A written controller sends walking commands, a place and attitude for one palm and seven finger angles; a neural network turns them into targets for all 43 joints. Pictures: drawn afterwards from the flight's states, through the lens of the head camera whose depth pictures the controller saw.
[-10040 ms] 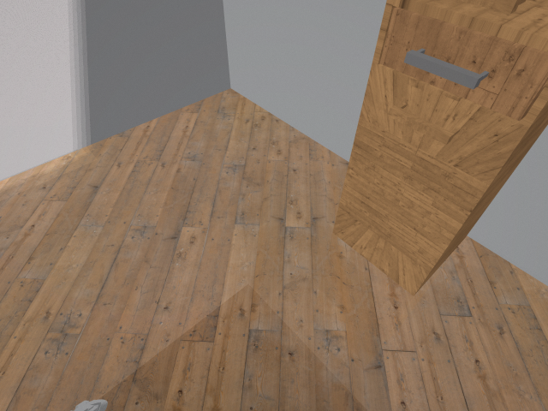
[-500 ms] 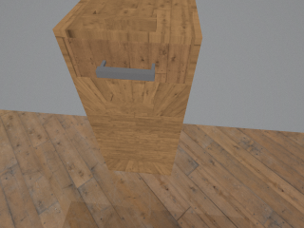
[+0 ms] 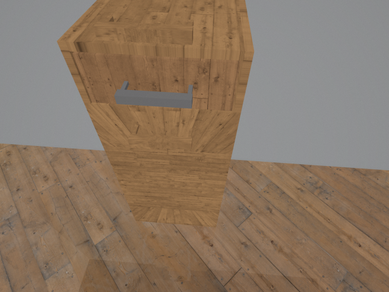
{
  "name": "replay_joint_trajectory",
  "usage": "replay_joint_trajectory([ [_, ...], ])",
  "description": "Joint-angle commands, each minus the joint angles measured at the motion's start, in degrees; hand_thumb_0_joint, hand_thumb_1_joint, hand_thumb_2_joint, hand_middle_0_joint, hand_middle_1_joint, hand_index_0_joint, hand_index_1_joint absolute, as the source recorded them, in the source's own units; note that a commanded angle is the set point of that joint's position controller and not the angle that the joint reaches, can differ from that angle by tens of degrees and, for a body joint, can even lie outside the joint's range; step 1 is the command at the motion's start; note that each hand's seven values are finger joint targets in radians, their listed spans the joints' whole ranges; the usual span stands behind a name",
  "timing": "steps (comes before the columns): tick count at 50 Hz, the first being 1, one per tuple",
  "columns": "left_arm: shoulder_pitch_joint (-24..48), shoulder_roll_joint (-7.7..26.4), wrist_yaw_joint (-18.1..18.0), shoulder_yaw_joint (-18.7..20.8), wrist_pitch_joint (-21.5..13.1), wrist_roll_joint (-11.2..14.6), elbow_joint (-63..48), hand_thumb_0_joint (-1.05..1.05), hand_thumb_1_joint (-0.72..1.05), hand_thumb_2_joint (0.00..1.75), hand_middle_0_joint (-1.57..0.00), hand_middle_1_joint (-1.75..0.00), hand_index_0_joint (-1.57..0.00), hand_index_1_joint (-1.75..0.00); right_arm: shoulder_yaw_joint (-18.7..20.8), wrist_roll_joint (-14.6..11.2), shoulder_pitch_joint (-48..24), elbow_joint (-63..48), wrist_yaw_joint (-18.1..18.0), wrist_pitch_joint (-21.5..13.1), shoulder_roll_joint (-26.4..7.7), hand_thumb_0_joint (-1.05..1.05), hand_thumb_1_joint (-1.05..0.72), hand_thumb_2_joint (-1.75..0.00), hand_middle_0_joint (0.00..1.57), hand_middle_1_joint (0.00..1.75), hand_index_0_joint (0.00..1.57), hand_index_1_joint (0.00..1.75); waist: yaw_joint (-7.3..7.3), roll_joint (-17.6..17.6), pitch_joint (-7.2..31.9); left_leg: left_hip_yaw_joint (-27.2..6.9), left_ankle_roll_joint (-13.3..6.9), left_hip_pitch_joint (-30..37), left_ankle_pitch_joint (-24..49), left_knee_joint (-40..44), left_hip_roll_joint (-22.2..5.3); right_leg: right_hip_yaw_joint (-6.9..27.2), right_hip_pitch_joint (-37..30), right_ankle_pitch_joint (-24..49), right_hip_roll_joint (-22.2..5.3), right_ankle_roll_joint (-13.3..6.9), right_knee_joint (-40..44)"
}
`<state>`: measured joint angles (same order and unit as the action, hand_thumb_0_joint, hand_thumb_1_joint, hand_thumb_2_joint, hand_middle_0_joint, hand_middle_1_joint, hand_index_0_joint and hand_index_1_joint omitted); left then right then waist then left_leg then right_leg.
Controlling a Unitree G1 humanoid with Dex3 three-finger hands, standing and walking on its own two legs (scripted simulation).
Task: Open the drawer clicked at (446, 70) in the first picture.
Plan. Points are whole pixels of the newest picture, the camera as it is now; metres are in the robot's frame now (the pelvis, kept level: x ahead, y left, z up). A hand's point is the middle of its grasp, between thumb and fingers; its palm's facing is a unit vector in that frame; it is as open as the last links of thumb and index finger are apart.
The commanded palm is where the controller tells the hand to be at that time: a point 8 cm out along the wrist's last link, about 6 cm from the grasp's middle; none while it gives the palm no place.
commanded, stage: shuffle to correct the standing spot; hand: left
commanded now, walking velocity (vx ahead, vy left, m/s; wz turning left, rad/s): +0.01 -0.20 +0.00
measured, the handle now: (156, 92) +0.53 +0.13 +0.12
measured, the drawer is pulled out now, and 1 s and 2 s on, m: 0.00 0.00 0.00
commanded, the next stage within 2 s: come to a stop and stand still in 0.06 s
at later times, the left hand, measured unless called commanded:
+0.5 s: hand out of the picture -0.01 +0.11 -0.17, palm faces +0.05 -0.98 -0.19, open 7.3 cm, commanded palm none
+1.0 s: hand out of the picture -0.03 +0.15 -0.17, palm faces +0.05 -0.98 -0.17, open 7.4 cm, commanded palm none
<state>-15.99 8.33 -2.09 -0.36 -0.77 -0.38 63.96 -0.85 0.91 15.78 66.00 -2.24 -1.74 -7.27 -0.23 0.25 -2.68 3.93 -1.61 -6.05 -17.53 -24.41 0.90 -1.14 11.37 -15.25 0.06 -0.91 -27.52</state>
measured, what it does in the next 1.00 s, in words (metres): steps on the spot: left foot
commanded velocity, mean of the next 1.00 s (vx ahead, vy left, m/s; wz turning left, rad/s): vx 0.00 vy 0.02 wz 0.00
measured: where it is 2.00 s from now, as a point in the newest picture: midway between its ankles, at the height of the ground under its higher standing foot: outside the picture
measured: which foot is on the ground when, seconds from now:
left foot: down 0.00-0.26, up 0.28-0.68, down 0.70-1.00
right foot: down 0.00-1.00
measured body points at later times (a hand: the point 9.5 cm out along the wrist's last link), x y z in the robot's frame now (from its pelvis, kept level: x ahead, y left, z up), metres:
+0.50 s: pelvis +0.00 -0.06 +0.00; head +0.03 -0.07 +0.45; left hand -0.01 +0.16 -0.15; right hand +0.03 -0.28 -0.16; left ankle -0.03 +0.09 -0.70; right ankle +0.00 -0.11 -0.74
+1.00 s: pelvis -0.01 -0.02 +0.00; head +0.00 -0.01 +0.45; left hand -0.03 +0.20 -0.16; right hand -0.03 -0.23 -0.16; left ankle -0.02 +0.09 -0.74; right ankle +0.00 -0.11 -0.74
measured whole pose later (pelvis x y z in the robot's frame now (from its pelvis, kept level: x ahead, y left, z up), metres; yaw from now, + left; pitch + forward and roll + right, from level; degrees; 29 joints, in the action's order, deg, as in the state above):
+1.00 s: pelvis -0.01 -0.02 +0.00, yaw +0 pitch -1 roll +0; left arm -17.8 8.5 -1.4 -0.1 -0.6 -0.5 63.5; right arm -1.0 1.0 17.7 64.8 -1.7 -0.6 -7.3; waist -1.4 1.1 -1.2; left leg 2.2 -0.8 -9.4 -12.9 -22.9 0.5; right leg -4.0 11.6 -11.8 0.5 -2.3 -23.9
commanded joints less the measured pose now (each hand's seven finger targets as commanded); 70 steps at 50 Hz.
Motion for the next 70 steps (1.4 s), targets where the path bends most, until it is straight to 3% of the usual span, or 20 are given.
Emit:
replay_joint_trajectory([
  [1, -4.2, 4.1, 0.4, 1.4, 0.7, -0.5, -1.6, 0.0, 0.9, 0.9, -0.2, -0.3, -0.2, -0.3, 1.6, 0.3, 4.6, -0.9, -1.0, -0.2, -7.0, 0.0, -0.9, -0.9, 0.2, 0.3, 0.2, 0.3, 0.53, -1.8, -1.1, -7.4, -2.1, -1.3, 17.3, 4.5, -10.4, 2.2, 2.5, 9.4, -3.4, -1.0, -0.6],
  [8, -2.9, 3.6, 1.7, 3.2, 2.3, -1.3, -5.7, 0.0, 0.9, 0.9, -0.2, -0.3, -0.2, -0.3, 3.7, 1.1, 4.9, -2.9, -2.0, 1.1, -9.9, 0.0, -0.9, -0.9, 0.2, 0.3, 0.2, 0.3, 1.07, -6.8, -3.6, -14.7, -8.3, -2.2, 22.7, 4.0, -19.5, -0.6, 11.1, -7.2, -1.4, -1.0, -10.2],
  [10, -6.4, 2.8, 1.7, 3.4, 1.7, -1.3, -5.1, 0.0, 0.9, 0.9, -0.2, -0.3, -0.2, -0.3, 3.4, 1.0, 3.0, -3.9, -1.7, 1.0, -9.1, 0.0, -0.9, -0.9, 0.2, 0.3, 0.2, 0.3, -1.12, -5.1, -2.6, -9.3, -5.3, -8.1, 20.0, -0.9, -14.4, 0.9, 2.5, 2.7, -2.3, -1.4, -1.6],
  [11, -9.3, 4.3, 1.3, 3.5, 0.9, -1.3, -3.9, 0.0, 0.9, 0.9, -0.2, -0.3, -0.2, -0.3, 3.0, 0.6, 2.8, -4.2, -1.4, 0.7, -7.0, 0.0, -0.9, -0.9, 0.2, 0.3, 0.2, 0.3, -1.78, 0.8, -0.3, -3.8, -2.1, -11.5, 12.3, -6.0, -8.8, 6.3, -3.1, 13.9, -6.3, -2.1, 1.4],
  [12, -11.2, 7.0, 0.8, 3.8, 0.0, -1.0, -3.0, 0.0, 0.9, 0.9, -0.2, -0.3, -0.2, -0.3, 2.3, -0.1, 3.2, -4.7, -1.0, 0.8, -4.2, 0.0, -0.9, -0.9, 0.2, 0.3, 0.2, 0.3, -1.73, 11.3, 2.6, 1.4, 0.7, -15.1, -2.9, -12.6, -2.8, 14.8, -8.0, 24.5, -13.0, -3.2, 6.0],
  [13, -12.4, 7.1, 0.3, 3.3, -0.6, -0.6, -2.4, 0.0, 0.9, 0.9, -0.2, -0.3, -0.2, -0.3, 2.1, -0.5, 1.9, -5.1, -1.0, 1.4, -3.1, 0.0, -0.9, -0.9, 0.2, 0.3, 0.2, 0.3, -2.56, 13.1, 2.8, -0.7, 1.0, -15.3, -15.2, -18.2, -2.1, 18.6, -6.7, 32.5, -17.2, -4.4, 9.8],
  [14, -10.4, 6.6, 0.0, 2.6, -1.0, -0.6, -2.4, 0.0, 0.9, 0.9, -0.2, -0.3, -0.2, -0.3, 2.1, -0.6, 1.4, -4.8, -0.8, 1.5, -3.3, 0.0, -0.9, -0.9, 0.2, 0.3, 0.2, 0.3, -1.8, 8.5, 1.9, -3.6, 0.9, -15.2, -15.4, -21.7, -3.1, 18.4, -4.8, 36.6, -18.0, -6.1, 9.6],
  [15, -7.9, 6.8, -0.2, 2.4, -1.5, -0.6, -2.8, 0.0, 0.9, 0.9, -0.2, -0.3, -0.2, -0.3, 2.0, -0.8, 1.3, -4.1, -0.6, 1.3, -2.9, 0.0, -0.9, -0.9, 0.2, 0.3, 0.2, 0.3, -0.92, 4.2, 1.4, -4.2, 1.0, -15.6, -13.0, -23.2, -3.4, 16.5, -5.6, 41.0, -17.2, -8.0, 8.0],
  [18, -5.9, 7.1, -0.5, 2.3, -2.0, -0.6, -3.8, 0.0, 0.9, 0.9, -0.2, -0.3, -0.2, -0.3, 2.2, -1.0, 1.2, -3.5, 0.0, 1.4, -2.8, 0.0, -0.9, -0.9, 0.2, 0.3, 0.2, 0.3, -0.67, 2.4, 3.1, -3.4, 2.0, -15.3, -9.4, -22.5, -3.1, 12.2, -7.4, 45.6, -15.7, -9.2, 6.2],
  [28, -6.3, 8.1, -0.3, 3.0, -0.8, -1.1, -5.1, 0.0, 0.9, 0.9, -0.2, -0.3, -0.2, -0.3, 2.7, -0.5, -2.5, -6.9, 1.3, 2.4, -3.9, 0.0, -0.9, -0.9, 0.2, 0.3, 0.2, 0.3, -1.85, 6.1, 1.3, -3.0, 2.6, -13.2, -4.9, -15.4, -2.4, 14.2, -0.9, 14.8, -15.8, -10.8, 12.2],
  [33, -4.1, 6.5, 0.1, 2.7, -0.3, -0.8, -5.3, 0.0, 0.9, 0.9, -0.2, -0.3, -0.2, -0.3, 2.2, -0.3, 1.8, -5.2, 1.0, 1.5, -3.5, 0.0, -0.9, -0.9, 0.2, 0.3, 0.2, 0.3, 0.32, 3.8, -0.7, -2.9, 1.4, 0.1, 4.6, 1.2, -2.9, 9.7, 8.8, -1.9, -9.8, -5.5, 11.2],
  [36, -4.4, 4.7, 0.2, 2.4, -0.2, -0.7, -5.2, 0.0, 0.9, 0.9, -0.2, -0.3, -0.2, -0.3, 1.9, 0.2, 2.3, -5.1, 0.7, 1.0, -5.4, 0.0, -0.9, -0.9, 0.2, 0.3, 0.2, 0.3, -0.54, -2.0, -2.3, -7.1, -0.7, -4.9, 6.4, 2.7, -8.0, 6.3, 6.9, -3.1, -5.4, -2.1, 9.7],
  [38, -4.2, 5.0, 0.4, 2.1, 0.0, -0.6, -4.3, 0.0, 0.9, 0.9, -0.2, -0.3, -0.2, -0.3, 1.4, 0.1, 0.4, -5.2, 0.5, 0.7, -4.9, 0.0, -0.9, -0.9, 0.2, 0.3, 0.2, 0.3, -1.24, -4.9, -3.1, -8.4, -0.6, -8.8, 2.7, 6.0, -7.8, 5.4, 2.9, -1.3, -5.2, -1.5, 9.2],
  [46, -5.5, 4.6, 0.6, 1.0, -0.4, -0.2, -1.9, 0.0, 0.9, 0.9, -0.2, -0.3, -0.2, -0.3, 0.5, 0.1, 3.0, -3.7, 0.2, 0.2, -5.7, 0.0, -0.9, -0.9, 0.2, 0.3, 0.2, 0.3, -1.2, -2.4, -1.6, -8.6, -0.3, -9.2, 2.6, 8.7, -7.0, 4.3, -1.2, 2.0, -5.7, -1.5, 8.4],
  [55, -6.5, 3.3, 0.2, 0.6, -0.7, -0.1, -0.6, 0.0, 0.9, 0.9, -0.2, -0.3, -0.2, -0.3, 0.2, -0.2, 6.1, -1.4, 0.0, -0.3, -4.3, 0.0, -0.9, -0.9, 0.2, 0.3, 0.2, 0.3, -1.0, 0.1, -1.5, -7.7, -0.4, -8.0, 7.3, 8.1, -6.9, 3.9, -1.7, 5.5, -5.9, -1.6, 7.0],
  [66, -7.6, 2.0, -0.2, 0.6, -1.0, -0.2, 0.0, 0.0, 0.9, 0.9, -0.2, -0.3, -0.2, -0.3, 0.4, -0.3, 7.4, -0.2, -0.2, -0.6, -2.7, 0.0, -0.9, -0.9, 0.2, 0.3, 0.2, 0.3, -0.61, -0.5, -1.4, -6.8, -0.5, -5.9, 10.8, 6.9, -6.8, 4.2, -0.8, 8.2, -5.9, -1.7, 6.3],
  [67, -9.9, 5.0, -2.4, 0.4, -2.3, -1.0, 1.8, 0.0, 0.9, 0.9, -0.2, -0.3, -0.2, -0.3, 0.9, -1.1, 0.0, -4.7, 0.6, -1.0, -6.2, 0.0, -0.9, -0.9, 0.2, 0.3, 0.2, 0.3, -2.19, 0.0, -1.8, -4.3, 1.1, -8.5, 16.8, -5.2, -7.3, 5.9, 0.1, 28.4, -8.7, -0.9, 5.3],
  [68, -9.1, 6.8, -2.0, 0.5, -2.9, -0.8, 0.8, 0.0, 0.9, 0.9, -0.2, -0.3, -0.2, -0.3, 0.5, -1.0, 0.9, -6.7, 0.7, -0.7, -4.9, 0.0, -0.9, -0.9, 0.2, 0.3, 0.2, 0.3, 0.35, 0.2, -0.4, -3.5, 1.8, -7.7, 12.9, -4.3, -5.2, 7.3, -2.1, 41.5, -10.7, -1.9, 3.5],
  [69, -8.5, 5.8, -1.9, 0.5, -3.1, -0.4, -0.8, 0.0, 0.9, 0.9, -0.2, -0.3, -0.2, -0.3, 0.9, -0.4, 6.6, -6.2, 0.6, -0.7, -3.1, 0.0, -0.9, -0.9, 0.2, 0.3, 0.2, 0.3, 1.97, 0.3, 8.6, -4.0, 1.0, -5.5, 7.1, -3.5, -4.5, 7.3, -7.0, 38.8, -10.9, -2.8, 0.4],
  [70, -6.9, 5.1, -1.6, 0.2, -2.8, -0.1, -1.2, 0.0, 0.9, 0.9, -0.2, -0.3, -0.2, -0.3, 0.9, -0.5, 7.5, -5.6, 0.3, -0.7, -3.5, 0.0, -0.9, -0.9, 0.2, 0.3, 0.2, 0.3, 2.11, -0.4, 11.6, -4.6, 0.5, -4.3, 10.0, -2.7, -4.9, 6.4, -8.3, 35.4, -9.9, -3.0, -0.9],
])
